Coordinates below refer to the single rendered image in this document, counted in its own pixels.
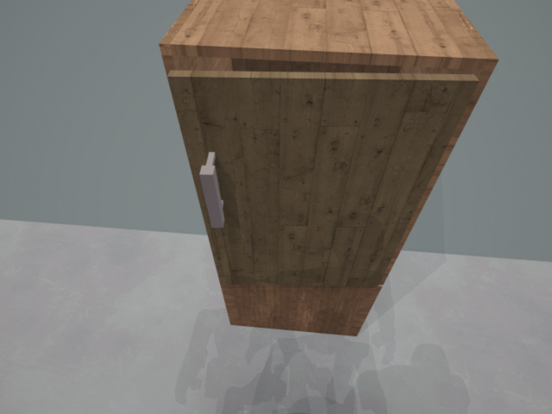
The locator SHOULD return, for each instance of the handle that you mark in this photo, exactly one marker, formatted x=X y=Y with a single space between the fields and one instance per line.
x=211 y=192

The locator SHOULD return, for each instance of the cupboard door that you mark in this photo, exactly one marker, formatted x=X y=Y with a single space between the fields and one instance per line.
x=320 y=173

